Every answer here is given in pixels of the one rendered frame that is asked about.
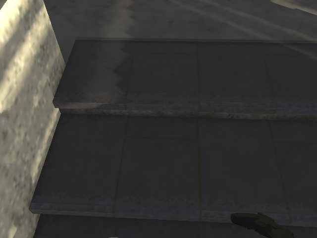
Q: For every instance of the robot right hand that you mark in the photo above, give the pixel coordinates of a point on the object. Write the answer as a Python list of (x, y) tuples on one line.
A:
[(261, 224)]

